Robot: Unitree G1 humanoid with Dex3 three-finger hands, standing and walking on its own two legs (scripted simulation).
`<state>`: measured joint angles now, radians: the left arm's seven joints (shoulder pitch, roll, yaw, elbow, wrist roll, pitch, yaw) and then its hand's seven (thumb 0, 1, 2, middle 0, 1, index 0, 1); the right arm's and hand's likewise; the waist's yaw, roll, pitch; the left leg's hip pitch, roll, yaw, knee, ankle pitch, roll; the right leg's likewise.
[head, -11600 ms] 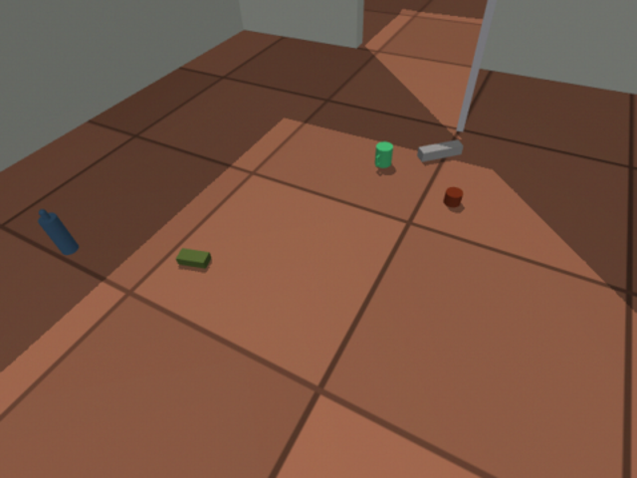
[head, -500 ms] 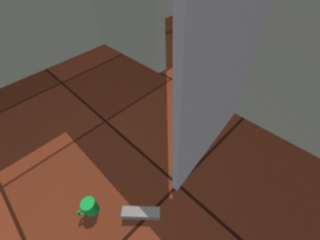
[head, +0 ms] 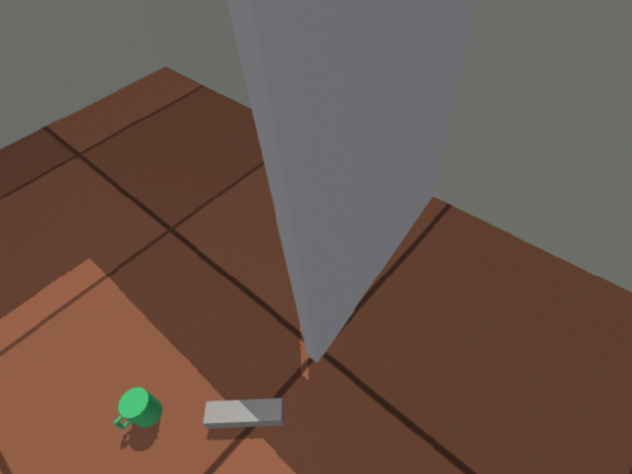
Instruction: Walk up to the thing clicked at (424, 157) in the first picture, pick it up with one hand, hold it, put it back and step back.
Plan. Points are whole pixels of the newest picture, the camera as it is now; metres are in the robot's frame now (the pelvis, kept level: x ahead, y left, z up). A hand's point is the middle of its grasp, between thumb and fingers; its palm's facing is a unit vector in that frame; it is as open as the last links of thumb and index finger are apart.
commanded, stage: walk up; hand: left
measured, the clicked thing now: (245, 413) +0.42 +0.31 -0.74
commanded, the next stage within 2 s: stand in 1.58 s
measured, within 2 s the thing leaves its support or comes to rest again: neither
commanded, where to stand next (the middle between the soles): +0.04 +0.05 m, yaw +3 degrees
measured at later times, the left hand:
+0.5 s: hand out of the picture +0.09 +0.33 -0.15, palm faces +0.06 -0.92 -0.39, open 7.4 cm
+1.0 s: hand out of the picture +0.05 +0.29 -0.14, palm faces +0.03 -0.95 -0.32, open 7.4 cm
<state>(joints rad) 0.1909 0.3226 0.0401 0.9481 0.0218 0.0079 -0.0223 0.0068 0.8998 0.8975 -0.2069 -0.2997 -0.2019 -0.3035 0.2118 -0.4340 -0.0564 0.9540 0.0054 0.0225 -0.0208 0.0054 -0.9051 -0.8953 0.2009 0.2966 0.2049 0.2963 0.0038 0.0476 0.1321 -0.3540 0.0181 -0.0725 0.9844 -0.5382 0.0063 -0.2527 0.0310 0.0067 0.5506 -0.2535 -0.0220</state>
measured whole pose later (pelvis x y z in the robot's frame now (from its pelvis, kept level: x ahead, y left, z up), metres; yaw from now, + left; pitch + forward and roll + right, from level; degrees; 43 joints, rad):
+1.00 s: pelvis -0.02 +0.04 +0.02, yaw +2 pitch -3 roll +0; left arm 0.11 0.34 0.00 1.12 0.00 -0.02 -0.01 0.01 0.90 0.90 -0.21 -0.30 -0.20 -0.30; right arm 0.10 -0.35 -0.01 1.09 0.00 -0.01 0.02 0.01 -0.90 -0.90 0.20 0.30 0.21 0.30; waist 0.01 0.00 0.06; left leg -0.14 0.01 0.01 0.37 -0.17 0.00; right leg -0.10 0.00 0.03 0.35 -0.19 0.02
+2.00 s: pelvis +0.00 +0.03 +0.02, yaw +2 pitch -2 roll +0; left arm 0.11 0.35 0.00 1.13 0.01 -0.02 0.00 0.01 0.90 0.90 -0.21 -0.30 -0.20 -0.30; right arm 0.09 -0.35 -0.01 1.13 -0.01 -0.01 0.01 0.00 -0.90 -0.90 0.20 0.30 0.21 0.30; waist -0.01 0.00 0.05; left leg -0.11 0.02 0.00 0.31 -0.17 -0.02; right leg -0.08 0.00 0.03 0.30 -0.19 0.01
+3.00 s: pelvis +0.00 +0.03 +0.02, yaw +2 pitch -2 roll +0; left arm 0.13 0.35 -0.01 1.12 0.01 -0.01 0.00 0.01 0.90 0.90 -0.21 -0.30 -0.20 -0.30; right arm 0.12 -0.35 -0.01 1.13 -0.01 -0.01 0.01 0.00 -0.90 -0.89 0.20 0.30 0.21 0.30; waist -0.01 0.00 0.05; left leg -0.11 0.02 0.00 0.31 -0.17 -0.02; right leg -0.08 0.01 0.02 0.30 -0.19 0.00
